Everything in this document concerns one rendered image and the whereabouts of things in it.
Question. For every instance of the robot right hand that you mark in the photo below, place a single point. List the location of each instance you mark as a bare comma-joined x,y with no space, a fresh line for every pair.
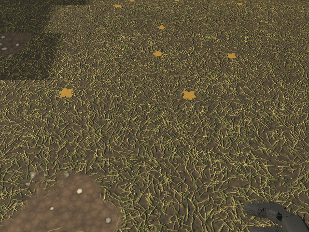
278,214

